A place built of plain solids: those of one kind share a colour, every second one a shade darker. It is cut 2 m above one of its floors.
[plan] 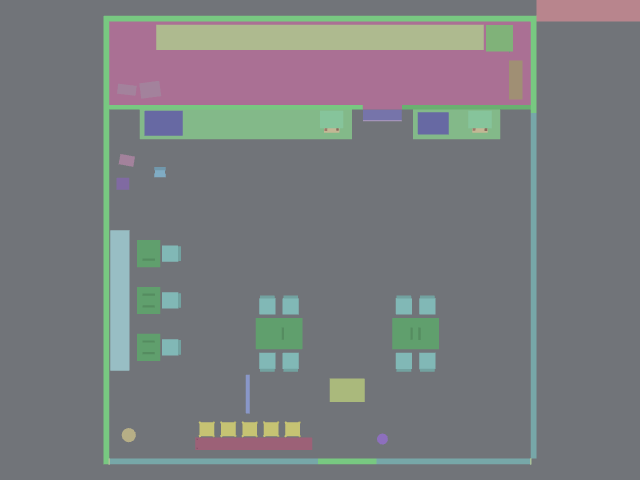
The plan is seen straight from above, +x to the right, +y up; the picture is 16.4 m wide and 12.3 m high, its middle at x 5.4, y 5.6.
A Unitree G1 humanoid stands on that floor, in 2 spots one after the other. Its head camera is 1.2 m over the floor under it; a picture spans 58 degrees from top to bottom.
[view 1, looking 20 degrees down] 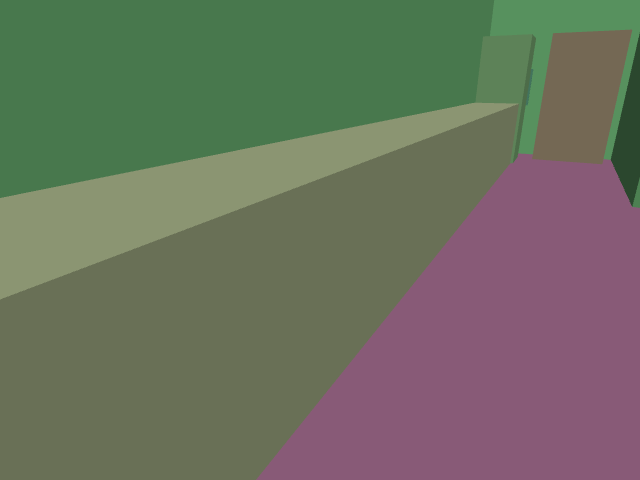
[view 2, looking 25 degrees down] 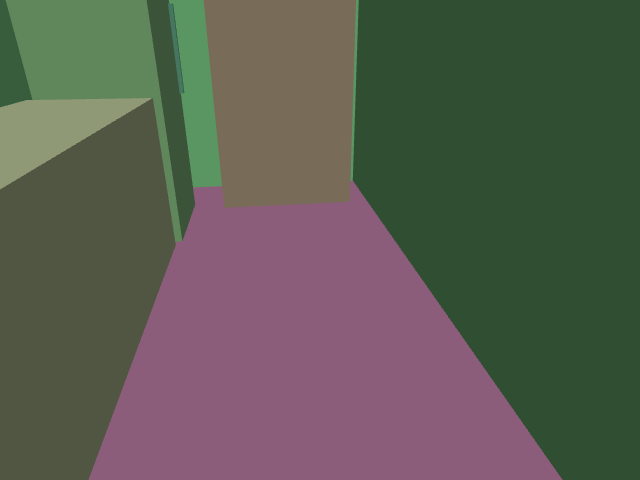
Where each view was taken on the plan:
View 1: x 2.20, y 9.78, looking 29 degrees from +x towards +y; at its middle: back_worktop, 1.51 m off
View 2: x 7.00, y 9.90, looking -8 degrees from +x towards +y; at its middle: zone_back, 2.84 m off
